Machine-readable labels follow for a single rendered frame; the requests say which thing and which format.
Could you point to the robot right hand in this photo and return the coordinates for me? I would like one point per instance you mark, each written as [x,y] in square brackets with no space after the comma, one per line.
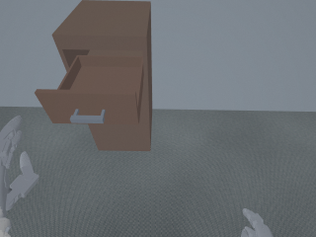
[257,222]

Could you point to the robot left hand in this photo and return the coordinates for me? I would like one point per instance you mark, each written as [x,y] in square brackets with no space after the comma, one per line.
[10,138]

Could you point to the left robot forearm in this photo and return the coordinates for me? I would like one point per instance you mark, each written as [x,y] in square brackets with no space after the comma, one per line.
[5,226]

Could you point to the handle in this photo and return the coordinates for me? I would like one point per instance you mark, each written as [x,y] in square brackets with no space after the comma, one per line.
[75,118]

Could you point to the drawer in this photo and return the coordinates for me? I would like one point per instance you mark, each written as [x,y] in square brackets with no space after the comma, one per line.
[93,83]

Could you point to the cabinet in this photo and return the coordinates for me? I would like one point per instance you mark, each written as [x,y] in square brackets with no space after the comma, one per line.
[112,28]

